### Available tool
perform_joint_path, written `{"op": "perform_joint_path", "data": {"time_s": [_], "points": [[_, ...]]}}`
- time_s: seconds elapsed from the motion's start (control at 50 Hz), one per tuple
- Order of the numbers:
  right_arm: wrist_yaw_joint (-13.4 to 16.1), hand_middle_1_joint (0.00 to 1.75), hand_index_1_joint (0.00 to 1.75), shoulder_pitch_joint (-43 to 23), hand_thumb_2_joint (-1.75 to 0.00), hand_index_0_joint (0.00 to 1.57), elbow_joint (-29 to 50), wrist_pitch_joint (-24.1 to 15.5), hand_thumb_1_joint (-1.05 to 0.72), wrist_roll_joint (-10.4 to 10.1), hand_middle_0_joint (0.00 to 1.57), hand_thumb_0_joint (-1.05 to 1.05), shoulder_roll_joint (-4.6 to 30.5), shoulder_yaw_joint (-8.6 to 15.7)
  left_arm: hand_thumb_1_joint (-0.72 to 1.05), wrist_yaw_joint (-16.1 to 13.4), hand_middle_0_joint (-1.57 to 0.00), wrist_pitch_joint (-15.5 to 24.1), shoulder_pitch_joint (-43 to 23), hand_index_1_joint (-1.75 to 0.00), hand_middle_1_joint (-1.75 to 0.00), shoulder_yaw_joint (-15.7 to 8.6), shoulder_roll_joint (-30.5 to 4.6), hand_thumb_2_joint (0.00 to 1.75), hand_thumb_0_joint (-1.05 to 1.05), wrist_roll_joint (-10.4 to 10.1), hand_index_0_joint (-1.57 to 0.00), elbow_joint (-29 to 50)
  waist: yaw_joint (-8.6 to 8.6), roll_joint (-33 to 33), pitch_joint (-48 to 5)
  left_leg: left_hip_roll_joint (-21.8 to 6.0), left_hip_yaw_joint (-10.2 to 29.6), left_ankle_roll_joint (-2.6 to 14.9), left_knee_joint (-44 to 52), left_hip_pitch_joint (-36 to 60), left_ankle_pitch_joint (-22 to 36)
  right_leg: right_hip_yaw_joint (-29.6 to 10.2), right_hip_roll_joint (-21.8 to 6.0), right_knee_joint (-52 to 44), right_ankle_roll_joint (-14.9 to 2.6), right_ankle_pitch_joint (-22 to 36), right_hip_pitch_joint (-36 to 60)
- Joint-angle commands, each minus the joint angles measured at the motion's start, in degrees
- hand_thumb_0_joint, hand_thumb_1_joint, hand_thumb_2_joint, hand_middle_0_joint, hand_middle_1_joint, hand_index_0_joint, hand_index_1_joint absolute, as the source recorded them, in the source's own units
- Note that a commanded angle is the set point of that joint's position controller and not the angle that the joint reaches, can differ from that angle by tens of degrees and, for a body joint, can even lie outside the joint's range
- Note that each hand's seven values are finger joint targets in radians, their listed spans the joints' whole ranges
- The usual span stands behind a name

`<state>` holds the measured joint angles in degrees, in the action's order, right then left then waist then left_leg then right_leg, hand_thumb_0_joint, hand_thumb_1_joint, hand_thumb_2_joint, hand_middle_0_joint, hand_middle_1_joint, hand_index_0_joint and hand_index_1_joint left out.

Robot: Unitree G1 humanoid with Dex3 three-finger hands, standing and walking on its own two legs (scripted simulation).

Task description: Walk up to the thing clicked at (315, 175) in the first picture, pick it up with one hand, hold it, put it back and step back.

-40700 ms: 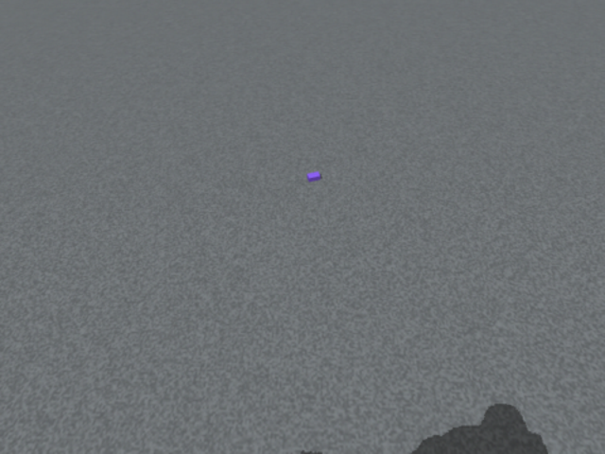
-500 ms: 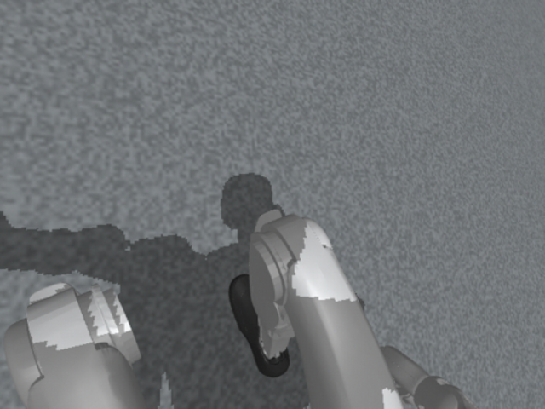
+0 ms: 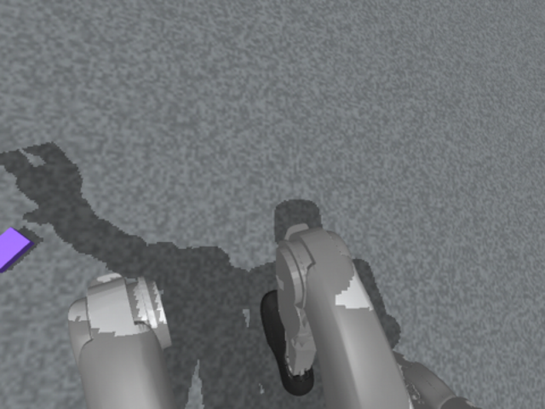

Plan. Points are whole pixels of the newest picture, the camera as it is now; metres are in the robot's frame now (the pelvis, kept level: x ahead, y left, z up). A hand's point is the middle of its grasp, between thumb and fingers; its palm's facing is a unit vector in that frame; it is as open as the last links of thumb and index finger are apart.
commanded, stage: withdraw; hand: left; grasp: from above
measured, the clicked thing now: (6, 250) +0.38 +0.34 -0.30
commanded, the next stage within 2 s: home in 0.56 s
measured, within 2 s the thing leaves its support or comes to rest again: neither
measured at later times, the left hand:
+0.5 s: hand out of the picture +0.40 +0.35 -0.14, palm faces -0.50 -0.09 -0.86, open 11.5 cm
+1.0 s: hand out of the picture +0.40 +0.37 -0.07, palm faces -0.39 -0.23 -0.89, open 10.3 cm
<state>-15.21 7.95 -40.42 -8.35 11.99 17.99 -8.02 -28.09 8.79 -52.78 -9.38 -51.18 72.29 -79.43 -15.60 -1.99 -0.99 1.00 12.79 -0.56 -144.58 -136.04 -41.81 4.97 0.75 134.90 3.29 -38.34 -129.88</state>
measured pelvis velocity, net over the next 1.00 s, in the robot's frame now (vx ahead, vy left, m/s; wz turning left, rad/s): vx -0.01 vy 0.00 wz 0.09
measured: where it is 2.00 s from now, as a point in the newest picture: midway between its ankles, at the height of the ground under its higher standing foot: (228, 392)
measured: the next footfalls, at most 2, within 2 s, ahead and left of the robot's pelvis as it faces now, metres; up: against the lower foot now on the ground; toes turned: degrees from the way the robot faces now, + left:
none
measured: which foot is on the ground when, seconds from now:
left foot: down 0.00-1.00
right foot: down 0.00-1.00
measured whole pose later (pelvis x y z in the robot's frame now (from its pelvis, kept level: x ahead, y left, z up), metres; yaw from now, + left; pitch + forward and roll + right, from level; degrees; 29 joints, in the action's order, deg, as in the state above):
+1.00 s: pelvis -0.01 +0.00 +0.06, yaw +5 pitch +36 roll -10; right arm -9.3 11.8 -38.2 0.4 4.7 16.0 -1.8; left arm -7.7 8.7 -42.3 -9.0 -42.0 58.8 -58.7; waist -9.7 3.3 -5.3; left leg 1.0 7.7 0.5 -131.5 -128.4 -39.6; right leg 1.8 -1.4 125.0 3.8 -38.1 -123.3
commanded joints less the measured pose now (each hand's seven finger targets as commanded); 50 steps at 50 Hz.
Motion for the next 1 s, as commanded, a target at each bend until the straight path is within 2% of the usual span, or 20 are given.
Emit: {"op": "perform_joint_path", "data": {"time_s": [0.0, 0.04, 0.06, 0.1, 0.12, 0.2, 0.26, 0.3, 0.36, 0.42, 0.54, 0.6, 0.64, 0.66, 0.68, 0.7, 0.74, 0.8, 0.9, 0.98], "points": [[1.2, 0.30, 0.30, 11.8, -0.90, 0.20, -0.1, 2.7, -0.90, -4.4, 0.20, 0.00, 16.7, 9.0, -0.21, 7.4, -0.35, -2.9, -18.2, -0.71, -0.71, 4.3, -8.7, 0.75, 0.00, -3.5, -0.35, 13.0, -0.87, 26.9, -39.4, -1.1, -6.8, 0.77, 21.7, 37.1, 16.5, 5.5, 1.8, -13.6, -5.35, 15.9, 16.5], [2.0, 0.30, 0.30, 11.8, -0.90, 0.20, 2.2, 4.2, -0.91, -4.9, 0.20, 0.00, 16.7, 9.4, -0.20, 12.0, -0.36, -2.4, -17.6, -0.70, -0.70, 5.0, -7.3, 0.74, 0.00, -4.2, -0.36, 13.3, -2.00, 22.0, -37.9, -0.4, -7.1, 1.44, 22.2, 34.3, 16.4, 4.8, 1.5, -15.7, -5.30, 16.5, 20.5], [2.5, 0.30, 0.30, 13.0, -0.90, 0.20, 0.3, 5.2, -0.91, -5.2, 0.20, 0.00, 15.3, 9.1, -0.20, 14.6, -0.37, -2.1, -16.7, -0.70, -0.70, 8.0, -3.0, 0.74, 0.00, -4.9, -0.36, 11.8, -1.99, 19.9, -35.6, -0.1, -7.5, 1.60, 22.5, 33.1, 15.0, 4.6, 1.5, -16.8, -5.35, 15.2, 20.4], [3.8, 0.30, 0.30, 13.1, -0.90, 0.20, 2.3, 6.6, -0.91, -5.7, 0.20, 0.00, 16.0, 9.2, -0.17, 17.9, -0.39, -0.4, -18.3, -0.68, -0.68, 6.3, -6.9, 0.72, 0.00, -5.4, -0.39, 14.0, -1.74, 17.1, -33.8, 0.2, -7.0, 1.85, 23.2, 31.5, 13.0, 4.5, 0.9, -18.1, -5.40, 12.4, 20.1], [4.5, 0.30, 0.30, 12.8, -0.90, 0.20, 2.5, 7.1, -0.91, -5.9, 0.20, 0.00, 16.1, 9.0, -0.16, 18.9, -0.41, 0.1, -15.4, -0.67, -0.66, 5.6, -8.6, 0.71, 0.00, -5.1, -0.40, 11.2, -0.73, 14.7, -32.5, 0.4, -7.0, 1.94, 23.2, 31.0, 12.5, 4.3, 0.9, -18.7, -5.60, 11.4, 20.2], [6.2, 0.30, 0.30, 11.1, -0.90, 0.20, 4.5, 8.6, -0.90, -5.7, 0.20, 0.00, 14.5, 7.4, -0.12, 19.3, -0.45, 4.8, -15.0, -0.63, -0.62, 3.8, -9.9, 0.68, 0.00, -4.9, -0.44, 11.3, 0.12, 11.2, -31.6, 0.7, -8.3, 2.31, 23.0, 28.0, 10.8, 3.9, 0.6, -19.7, -5.53, 8.6, 22.5], [7.0, 0.30, 0.30, 10.1, -0.90, 0.20, 4.8, 9.0, -0.90, -5.3, 0.20, 0.00, 14.1, 6.3, -0.09, 17.3, -0.46, 8.5, -15.6, -0.61, -0.60, 1.7, -12.5, 0.66, 0.00, -3.9, -0.46, 10.7, 1.24, 13.1, -32.8, 0.7, -9.3, 2.28, 22.8, 28.2, 10.1, 3.3, 0.6, -19.6, -5.35, 8.0, 22.7], [7.4, 0.30, 0.30, 9.6, -0.90, 0.20, 4.5, 9.2, -0.90, -4.8, 0.20, 0.00, 14.0, 5.6, -0.09, 15.3, -0.47, 10.3, -15.6, -0.60, -0.59, 1.7, -12.8, 0.66, 0.00, -2.4, -0.46, 8.2, 0.91, 14.1, -32.5, 0.5, -9.2, 2.21, 22.7, 28.7, 8.4, 3.6, 1.0, -19.0, -5.37, 6.5, 21.3], [7.8, 0.30, 0.30, 9.7, -0.90, 0.20, 3.5, 8.9, -0.90, -3.9, 0.20, 0.00, 13.8, 4.9, -0.08, 11.4, -0.46, 12.2, -18.4, -0.60, -0.60, 3.3, -11.7, 0.65, 0.00, -0.1, -0.46, 5.4, -0.47, 16.4, -32.4, 0.4, -9.3, 2.02, 22.1, 29.0, 7.4, 3.8, 1.3, -18.0, -5.39, 5.8, 19.9], [7.9, 0.30, 0.30, 10.7, -0.90, 0.20, 2.7, 8.1, -0.89, -2.9, 0.20, 0.00, 14.9, 4.7, -0.08, 7.1, -0.45, 13.6, -24.4, -0.61, -0.61, 2.4, -14.5, 0.65, 0.00, 1.8, -0.45, 5.5, -1.77, 19.4, -33.2, 0.2, -8.5, 1.66, 21.5, 31.5, 6.9, 5.0, 1.2, -16.4, -5.19, 5.7, 16.8], [8.3, 0.30, 0.30, 11.2, -0.90, 0.20, 1.1, 6.1, -0.90, -1.4, 0.20, 0.00, 16.2, 5.8, -0.08, -0.8, -0.46, 11.8, -29.4, -0.59, -0.60, -1.7, -20.0, 0.64, 0.00, 5.5, -0.46, 5.8, -1.25, 27.3, -39.2, -0.1, -8.0, 1.02, 21.3, 37.1, 7.7, 5.9, 0.8, -12.9, -4.90, 7.4, 13.1], [7.9, 0.30, 0.30, 11.7, -0.90, 0.20, 0.7, 5.2, -0.89, -1.7, 0.20, 0.00, 15.5, 6.5, -0.05, -1.6, -0.38, 8.1, -27.1, -0.66, -0.64, -2.0, -18.9, 0.72, 0.00, 5.4, -0.38, 4.2, -0.49, 29.0, -40.0, -0.1, -8.6, 0.87, 21.9, 37.9, 9.3, 5.4, 0.5, -12.3, -5.19, 9.1, 12.3], [7.7, 0.30, 0.30, 12.1, -0.90, 0.20, 0.6, 4.8, -0.89, -2.2, 0.20, 0.00, 15.6, 6.9, -0.05, -0.7, -0.36, 5.9, -26.1, -0.66, -0.64, -2.0, -18.5, 0.74, 0.00, 4.0, -0.36, 5.2, -0.02, 30.1, -42.0, 0.0, -8.9, 0.96, 21.8, 37.8, 10.9, 5.2, 0.3, -12.3, -5.20, 10.7, 13.1], [7.4, 0.30, 0.30, 12.6, -0.89, 0.20, 0.5, 4.6, -0.90, -2.5, 0.20, 0.00, 15.3, 7.2, -0.10, 0.4, -0.42, 4.5, -22.1, -0.63, -0.64, -1.2, -17.0, 0.66, 0.00, 3.6, -0.43, 2.8, 0.79, 28.8, -42.0, 0.2, -9.2, 1.03, 21.9, 38.1, 12.1, 4.9, 0.3, -12.6, -5.41, 11.7, 14.0], [7.3, 0.30, 0.30, 12.5, -0.90, 0.20, 0.3, 4.7, -0.89, -2.8, 0.20, 0.00, 15.2, 7.5, -0.05, 1.3, -0.34, 3.5, -22.7, -0.67, -0.64, -1.3, -17.4, 0.74, 0.00, 2.9, -0.35, 4.7, 1.29, 28.4, -43.1, 0.1, -9.3, 1.10, 22.5, 37.7, 12.4, 4.7, 0.3, -13.0, -5.50, 12.1, 14.6], [7.1, 0.30, 0.30, 13.4, -0.89, 0.20, 0.5, 4.9, -0.89, -3.2, 0.20, 0.00, 15.2, 7.8, -0.10, 2.2, -0.42, 2.6, -20.3, -0.63, -0.64, -2.0, -17.6, 0.66, 0.00, 2.3, -0.43, 5.3, 1.96, 28.9, -43.8, 0.4, -9.5, 1.14, 23.1, 37.8, 13.7, 4.5, 0.2, -13.3, -5.41, 13.0, 16.5], [6.8, 0.30, 0.30, 14.2, -0.90, 0.20, 0.5, 5.1, -0.89, -3.9, 0.20, 0.00, 15.1, 8.7, 0.04, 5.2, -0.26, 1.0, -17.5, -0.57, -0.55, -1.4, -15.8, 0.82, 0.00, 0.2, -0.27, 5.8, 2.34, 26.2, -43.4, 0.4, -9.0, 1.22, 24.2, 38.6, 15.3, 4.4, 0.0, -14.1, -5.45, 13.9, 17.1], [6.4, 0.30, 0.30, 14.9, -0.90, 0.20, 1.8, 6.2, -0.89, -5.2, 0.20, 0.00, 14.4, 9.5, 0.20, 10.1, -0.19, 0.5, -14.9, -0.41, -0.40, -2.0, -14.8, 0.77, 0.00, -3.9, -0.18, 12.4, 3.21, 23.8, -47.0, 0.6, -9.5, 1.70, 24.6, 39.1, 17.9, 3.7, 0.0, -16.2, -5.37, 15.8, 22.7], [6.8, 0.30, 0.30, 15.2, -0.90, 0.20, 3.6, 7.9, -0.90, -7.5, 0.20, 0.00, 14.0, 12.4, 0.59, 17.7, -0.18, 0.4, -5.1, -0.27, -0.27, -2.5, -9.8, 0.76, 0.00, -12.9, -0.17, 27.8, 6.81, 21.4, -51.2, 0.4, -9.5, 1.31, 28.5, 44.8, 21.5, 2.4, -0.3, -20.9, -5.78, 17.3, 27.2], [7.9, 0.30, 0.30, 13.1, -0.90, 0.20, 6.1, 9.0, -0.90, -9.4, 0.20, 0.00, 12.6, 13.5, 0.89, 21.5, -0.20, -1.5, 4.1, -0.30, -0.30, -3.5, -4.7, 0.90, 0.00, -22.7, -0.20, 40.9, 8.39, 17.9, -50.0, 0.1, -8.1, 1.43, 34.1, 46.8, 17.5, 1.8, -0.4, -25.4, -5.42, 15.0, 29.6]]}}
